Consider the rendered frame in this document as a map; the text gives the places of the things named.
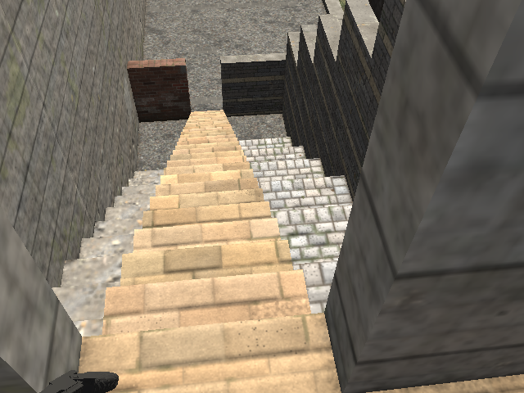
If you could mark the robot left hand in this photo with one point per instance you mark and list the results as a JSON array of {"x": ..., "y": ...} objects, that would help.
[{"x": 89, "y": 382}]

